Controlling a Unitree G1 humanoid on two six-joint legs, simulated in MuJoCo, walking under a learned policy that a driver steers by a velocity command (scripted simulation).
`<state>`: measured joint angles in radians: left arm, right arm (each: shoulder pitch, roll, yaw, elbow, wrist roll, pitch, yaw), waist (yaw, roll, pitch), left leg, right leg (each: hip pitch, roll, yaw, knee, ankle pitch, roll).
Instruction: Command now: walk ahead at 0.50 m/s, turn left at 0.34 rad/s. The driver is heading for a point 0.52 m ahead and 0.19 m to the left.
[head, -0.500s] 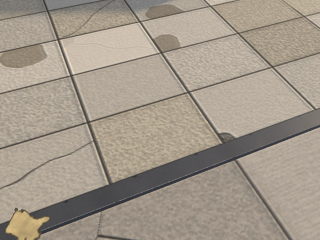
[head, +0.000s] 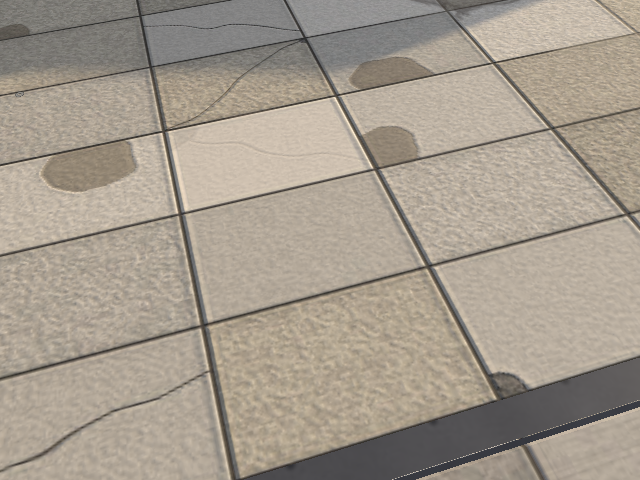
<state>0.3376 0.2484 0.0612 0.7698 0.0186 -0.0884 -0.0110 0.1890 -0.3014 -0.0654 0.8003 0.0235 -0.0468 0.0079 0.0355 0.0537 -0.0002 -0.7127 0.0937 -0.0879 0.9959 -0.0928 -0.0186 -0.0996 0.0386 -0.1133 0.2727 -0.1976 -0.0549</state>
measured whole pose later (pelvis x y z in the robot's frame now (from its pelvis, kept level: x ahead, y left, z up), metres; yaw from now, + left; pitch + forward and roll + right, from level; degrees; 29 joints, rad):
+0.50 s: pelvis +0.28 +0.08 +0.00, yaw +17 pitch +2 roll +0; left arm 0.13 0.29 0.06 0.70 0.01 -0.10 0.01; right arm 0.30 -0.27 -0.07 0.72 0.01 -0.05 0.01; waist -0.03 -0.03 0.03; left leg -0.24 -0.11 -0.07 0.38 -0.17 0.10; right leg -0.64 -0.11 0.08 1.00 -0.24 0.05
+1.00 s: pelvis +0.47 +0.09 -0.01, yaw +25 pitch +1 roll -1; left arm 0.14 0.21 0.02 0.78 0.02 -0.03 -0.01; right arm 0.22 -0.26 -0.05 0.74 -0.01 0.04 -0.03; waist 0.01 0.02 0.05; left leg -0.35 0.04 -0.07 0.66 -0.32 -0.05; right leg -0.36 0.04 -0.02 0.48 -0.13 -0.04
